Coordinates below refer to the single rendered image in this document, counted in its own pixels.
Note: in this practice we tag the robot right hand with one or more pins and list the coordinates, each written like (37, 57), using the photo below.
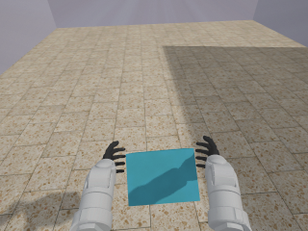
(212, 150)

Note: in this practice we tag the left robot forearm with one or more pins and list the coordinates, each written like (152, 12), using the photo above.
(95, 209)

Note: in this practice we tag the carton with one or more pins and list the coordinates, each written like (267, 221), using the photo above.
(161, 177)

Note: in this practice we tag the right robot forearm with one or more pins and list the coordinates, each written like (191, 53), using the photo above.
(226, 212)

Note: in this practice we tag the robot left hand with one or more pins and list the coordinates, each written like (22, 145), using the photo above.
(109, 154)

